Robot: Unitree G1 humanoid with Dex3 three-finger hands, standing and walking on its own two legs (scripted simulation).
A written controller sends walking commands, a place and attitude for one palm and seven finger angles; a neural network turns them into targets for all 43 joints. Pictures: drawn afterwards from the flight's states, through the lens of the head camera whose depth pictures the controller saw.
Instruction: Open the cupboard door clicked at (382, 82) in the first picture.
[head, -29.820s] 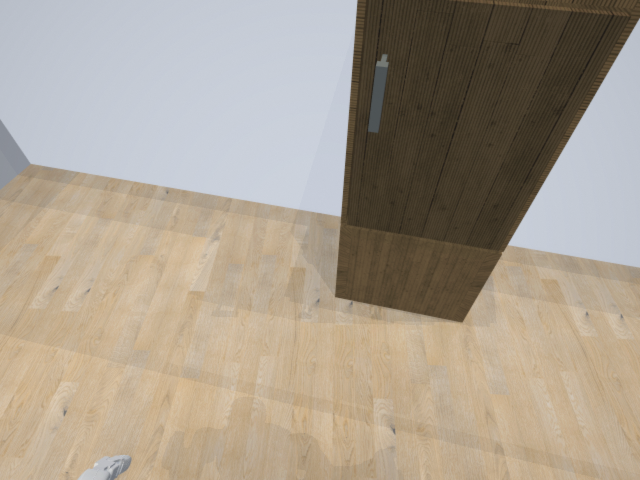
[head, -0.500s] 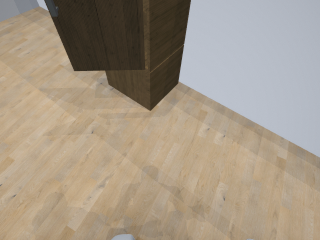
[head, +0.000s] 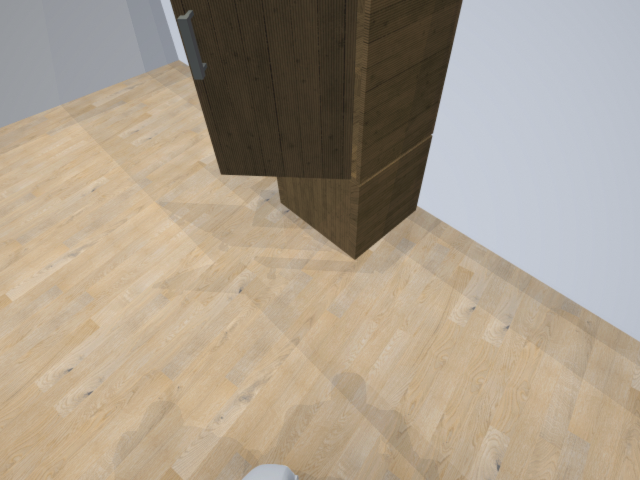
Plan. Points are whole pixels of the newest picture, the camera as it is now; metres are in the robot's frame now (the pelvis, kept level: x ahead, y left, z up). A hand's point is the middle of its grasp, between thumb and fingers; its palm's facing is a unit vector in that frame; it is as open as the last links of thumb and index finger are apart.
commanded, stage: take the last steps up to it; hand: left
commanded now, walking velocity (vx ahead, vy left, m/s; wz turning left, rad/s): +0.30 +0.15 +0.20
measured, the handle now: (194, 45) +1.00 +0.38 +0.08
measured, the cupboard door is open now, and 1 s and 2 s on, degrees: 41 41 41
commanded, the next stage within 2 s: come to a stop and stand still in 1.00 s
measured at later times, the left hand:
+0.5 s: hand (128, 465) +0.16 +0.31 -0.17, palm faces +0.13 -0.97 -0.20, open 7.4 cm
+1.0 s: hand (180, 317) +0.40 +0.31 -0.16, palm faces +0.09 -0.98 -0.20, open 7.2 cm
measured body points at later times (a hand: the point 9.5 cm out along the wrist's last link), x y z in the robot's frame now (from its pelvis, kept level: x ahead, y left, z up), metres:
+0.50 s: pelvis +0.15 +0.12 +0.00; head +0.18 +0.13 +0.45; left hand +0.15 +0.36 -0.16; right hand +0.23 -0.11 -0.14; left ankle +0.16 +0.19 -0.74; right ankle +0.15 -0.01 -0.65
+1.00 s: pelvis +0.34 +0.12 +0.00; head +0.37 +0.13 +0.45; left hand +0.40 +0.36 -0.15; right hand +0.31 -0.10 -0.15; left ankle +0.31 +0.24 -0.68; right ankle +0.35 +0.02 -0.74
